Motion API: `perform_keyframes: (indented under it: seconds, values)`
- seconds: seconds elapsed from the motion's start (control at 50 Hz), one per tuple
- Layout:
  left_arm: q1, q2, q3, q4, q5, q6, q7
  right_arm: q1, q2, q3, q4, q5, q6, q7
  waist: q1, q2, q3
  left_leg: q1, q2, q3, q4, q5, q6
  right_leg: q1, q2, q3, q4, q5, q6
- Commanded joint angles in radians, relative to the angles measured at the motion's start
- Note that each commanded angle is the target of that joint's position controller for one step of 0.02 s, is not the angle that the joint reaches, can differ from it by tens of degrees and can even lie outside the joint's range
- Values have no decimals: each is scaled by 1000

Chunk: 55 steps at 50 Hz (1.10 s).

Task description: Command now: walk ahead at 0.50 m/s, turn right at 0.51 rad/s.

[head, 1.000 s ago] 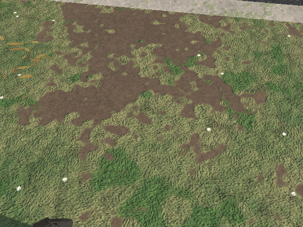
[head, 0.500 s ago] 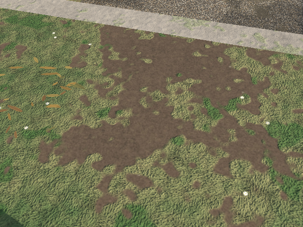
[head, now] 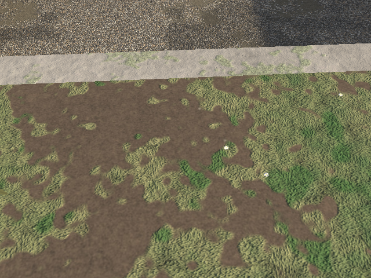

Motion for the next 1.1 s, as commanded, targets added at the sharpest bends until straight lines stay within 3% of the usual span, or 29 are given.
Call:
perform_keyframes:
  seconds: [0.02, 0.06, 0.1, 0.14, 0.16, 0.18, 0.2, 0.22, 0.24, 0.26, 0.28, 0.3, 0.36, 0.46, 0.56, 0.62, 0.64, 0.66, 0.68, 0.7, 0.72, 0.74, 0.76, 0.78, 0.8, 0.84, 0.94, 1.02, 1.1]
  values:
    - [-107, 24, -3, -99, 1, -12, -19, -26, -174, -43, -52, 13, -1, -10, -8, 77, 60, -15, 294, -59, -98, 301, 139, 4, 1, -43, -102, 38, -19]
    - [-140, 35, 0, -126, 0, -10, -29, -10, -188, -50, -38, 25, 14, -9, -9, 83, 70, 58, 316, -42, -59, 359, 126, -10, 13, -66, -140, -23, -42]
    - [-123, 57, 12, -142, 1, -7, -36, -25, -212, -57, -38, 34, 29, -12, 22, 105, 42, 102, 324, -15, 34, 606, 106, 55, 56, -112, -157, -117, -77]
    - [30, 111, 45, -117, -3, -1, -33, -52, -236, -63, -45, 44, 46, -16, 120, 129, -59, 94, 303, 15, 276, 898, 79, 271, 141, -169, -170, -194, -126]
    - [200, 169, 80, -71, -6, 3, -20, -62, -220, -55, -50, 45, 49, -18, 209, 104, -146, -11, 259, 39, 503, 853, 42, 525, 186, -163, -232, -135, -165]
    - [318, 270, 110, -44, -8, 14, 3, -35, -145, -28, -74, 6, 40, -18, 224, -73, -224, -296, 196, 37, 838, 338, -10, 811, 15, 119, -248, -96, -230]
    - [242, 337, 109, -84, -7, -1, -1, 16, -48, 4, -133, -1, 6, -11, 108, -244, -341, -679, -31, -149, 1154, -363, -64, 1052, -196, 735, -437, -335, -435]
    - [257, 245, 82, -97, -1, -18, -13, -95, -145, -11, -147, 39, -33, 5, 185, -94, -359, -788, 12, -324, 1202, -330, -40, 1054, -218, 774, -538, -387, -407]
    - [232, 193, 68, -88, 4, -32, -13, -152, -157, -13, -167, 65, -49, 11, 174, -64, -228, -840, 55, -311, 1158, -246, -14, 958, -189, 626, -531, -331, -365]
    - [170, 161, 57, -93, 1, -40, -14, -152, -147, -11, -155, 46, -56, 4, 123, 28, -139, -791, 103, -311, 1062, -166, -6, 801, -140, 499, -523, -213, -324]
    - [108, 125, 46, -105, 5, -43, -10, -147, -159, -19, -143, 16, -51, -3, 86, 29, -108, -715, 133, -314, 971, -118, -10, 684, -100, 408, -526, -109, -298]
    - [75, 110, 39, -123, 15, -43, -4, -128, -163, -24, -137, 9, -39, -1, 59, 14, -92, -654, 147, -317, 935, -84, -16, 608, -75, 363, -547, -43, -291]
    - [95, 139, 46, -122, 11, -48, 13, -136, -129, -19, -149, -5, -10, -1, 46, 18, -74, -616, 136, -291, 811, -18, -60, 510, -45, 286, -579, 107, -301]
    - [165, 160, 53, -101, 2, -36, 39, -315, -79, 3, -201, 0, -10, 7, 110, -24, -28, -580, 68, -274, 444, 284, -92, 451, 34, 201, -567, 23, -231]
    - [248, 139, 44, -56, 0, -31, 40, -397, -97, 5, -225, 14, -31, 37, 156, -45, -11, -546, 48, -276, 285, 347, -55, 553, -25, 257, -506, -45, -210]
    - [252, 148, 48, -43, 6, -21, 43, -361, -126, -6, -225, 15, -41, 43, 129, -80, -8, -520, 38, -264, 251, 210, -6, 649, -70, 308, -437, 70, -192]
    - [233, 148, 47, -45, 6, -18, 43, -297, -140, -15, -209, 13, -44, 39, 89, -89, -31, -435, 19, -238, 219, 192, 19, 657, -54, 296, -377, 197, -177]
    - [219, 125, 38, -52, 9, -17, 40, -185, -172, -31, -181, 5, -49, 35, 34, -73, -110, -262, 28, -240, 212, 224, 56, 633, 0, 256, -240, 310, -151]
    - [211, 92, 20, -76, 23, -18, 40, -20, -222, -43, -163, -9, -49, 29, -37, 9, -263, 12, 177, -400, 252, 242, 126, 495, 61, 197, 25, 166, -114]
    - [365, 21, 1, -75, -2, -31, 39, 92, -291, -67, -115, -9, -37, 37, 10, 326, -387, 360, 380, -854, 174, 25, 295, 112, 224, 103, 381, -375, -29]
    - [341, 92, 6, -62, -10, -39, 39, 99, -196, -42, -108, 25, -34, 44, -16, 283, -339, 361, 403, -1005, 74, -204, 285, -38, 194, 164, 498, -556, -26]
    - [222, 145, 20, -82, -16, -43, 36, 37, -146, -27, -118, 29, -27, 39, -32, 180, -186, 237, 368, -864, 57, -227, 241, -94, 146, 154, 529, -478, -29]
    - [144, 136, 16, -102, -5, -46, 36, -23, -134, -18, -131, 15, -18, 36, -12, 97, -111, 106, 326, -743, 42, -141, 213, -73, 100, 103, 496, -405, -30]
    - [103, 125, 18, -116, 10, -52, 33, -58, -117, -11, -129, 7, -14, 35, 10, 79, -46, -2, 291, -668, 17, -33, 212, -60, 68, 81, 427, -353, -26]
    - [110, 113, 20, -115, 15, -52, 30, -73, -101, -3, -129, -2, -16, 33, 38, 104, -43, -61, 259, -610, -2, 51, 201, -5, 36, 76, 375, -316, -26]
    - [141, 76, 13, -106, 11, -46, 26, -69, -99, -1, -119, 5, -19, 32, 58, 139, -52, -106, 230, -535, -34, 149, 208, 43, 22, 50, 300, -303, -14]
    - [6, 29, -10, -145, 19, -48, 22, -31, -163, -16, -87, 21, -11, 18, 27, 114, -23, -138, 213, -397, -91, 261, 208, 39, 8, 4, 5, -105, 17]
    - [-112, 28, -14, -169, 8, -58, 8, 36, -179, -17, -54, 32, 2, 16, -19, 113, -2, -126, 201, -334, -78, 266, 179, 112, 47, -27, -185, 56, 19]
    - [-177, 51, -8, -200, 2, -66, -10, 74, -194, -21, -24, 38, 22, 12, -18, 124, 21, -22, 259, -357, -24, 295, 158, 114, 64, -24, -269, -12, -20]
